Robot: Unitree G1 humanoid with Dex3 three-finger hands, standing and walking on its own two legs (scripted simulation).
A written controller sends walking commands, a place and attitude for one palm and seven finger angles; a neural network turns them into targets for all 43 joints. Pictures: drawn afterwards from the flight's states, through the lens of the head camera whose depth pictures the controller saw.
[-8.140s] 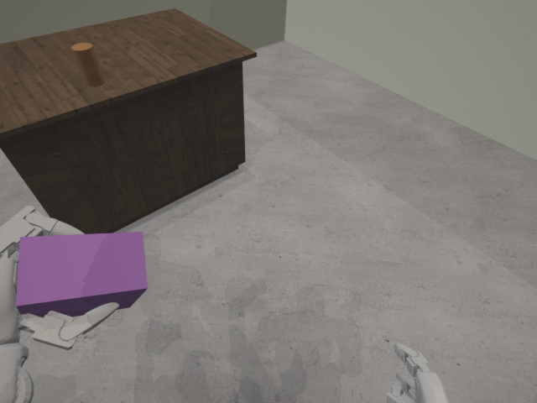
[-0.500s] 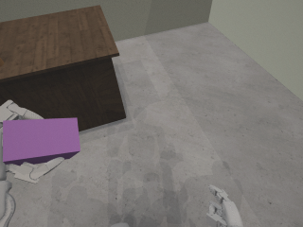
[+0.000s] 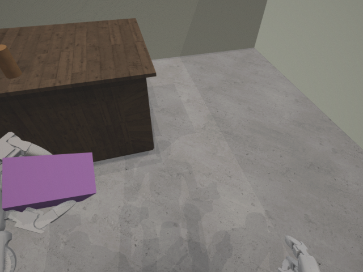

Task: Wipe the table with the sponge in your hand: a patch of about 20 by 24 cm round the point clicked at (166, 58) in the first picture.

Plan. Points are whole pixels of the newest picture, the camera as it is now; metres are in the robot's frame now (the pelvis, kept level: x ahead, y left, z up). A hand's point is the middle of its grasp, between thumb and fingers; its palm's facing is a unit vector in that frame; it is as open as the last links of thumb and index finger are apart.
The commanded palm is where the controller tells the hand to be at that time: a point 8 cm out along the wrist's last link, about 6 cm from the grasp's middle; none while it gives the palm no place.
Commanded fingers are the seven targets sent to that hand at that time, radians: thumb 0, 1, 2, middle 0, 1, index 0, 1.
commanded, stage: take the last steps up to it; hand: left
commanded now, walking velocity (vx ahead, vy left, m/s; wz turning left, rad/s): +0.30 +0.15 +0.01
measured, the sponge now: (62, 182) +0.22 +0.21 +0.16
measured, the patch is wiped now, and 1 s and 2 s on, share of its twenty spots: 0.00 0.00 0.00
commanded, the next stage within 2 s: none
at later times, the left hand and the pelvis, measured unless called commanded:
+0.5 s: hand (36, 148) +0.28 +0.28 +0.17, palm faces +0.37 -0.79 -0.49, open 10.3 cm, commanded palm +0.22 +0.33 +0.19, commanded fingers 0.00 0.10 1.30 -1.20 -1.60 -1.20 -1.60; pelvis +0.07 +0.05 +0.01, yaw +2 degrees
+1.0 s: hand (38, 106) +0.38 +0.33 +0.17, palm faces +0.40 -0.76 -0.51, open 10.3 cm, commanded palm +0.32 +0.37 +0.19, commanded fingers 0.00 0.10 1.30 -1.20 -1.60 -1.20 -1.60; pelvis +0.16 +0.09 -0.01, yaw +0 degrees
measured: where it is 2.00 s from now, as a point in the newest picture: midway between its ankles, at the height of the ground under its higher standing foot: (142, 251)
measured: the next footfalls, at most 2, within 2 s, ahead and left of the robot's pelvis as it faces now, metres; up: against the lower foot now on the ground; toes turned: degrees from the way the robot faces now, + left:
left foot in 0.54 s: +0.17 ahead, +0.20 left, +0.00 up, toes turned +11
right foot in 0.92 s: +0.23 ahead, +0.01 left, +0.00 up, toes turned -12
